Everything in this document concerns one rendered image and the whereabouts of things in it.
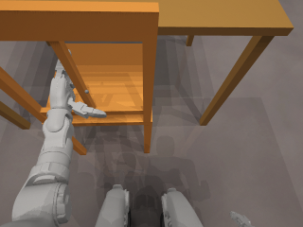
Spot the left robot upper arm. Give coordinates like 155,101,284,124
0,182,72,227

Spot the chair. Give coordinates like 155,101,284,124
0,0,159,155

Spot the robot right hand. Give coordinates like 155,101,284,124
229,211,255,227

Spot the left robot thigh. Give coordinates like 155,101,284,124
95,188,130,227

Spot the table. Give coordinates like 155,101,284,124
0,0,294,130

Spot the robot left hand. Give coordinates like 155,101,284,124
49,49,107,119

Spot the left robot forearm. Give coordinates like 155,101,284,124
11,108,75,221

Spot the right robot shin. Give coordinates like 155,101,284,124
164,188,176,227

